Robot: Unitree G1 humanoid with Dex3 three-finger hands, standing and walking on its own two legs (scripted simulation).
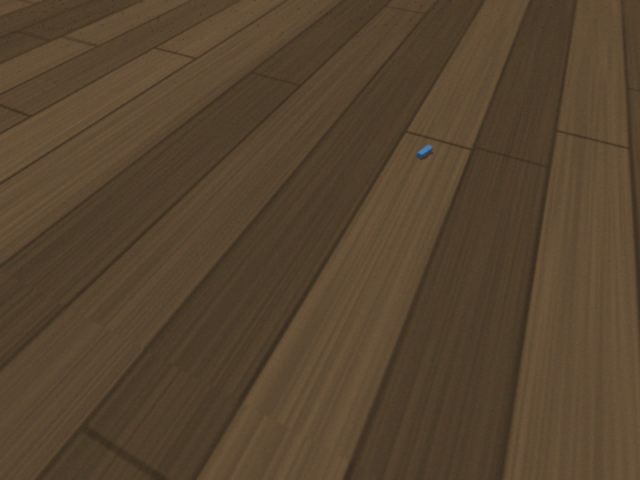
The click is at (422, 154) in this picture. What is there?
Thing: small brick
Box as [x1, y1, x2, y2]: [416, 145, 432, 158]
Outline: 432,147 427,145 417,152 416,155 421,158 431,151
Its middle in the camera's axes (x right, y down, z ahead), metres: +0.56 -0.45 +2.05
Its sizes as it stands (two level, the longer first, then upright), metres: 0.100 0.030 0.025
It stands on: the floor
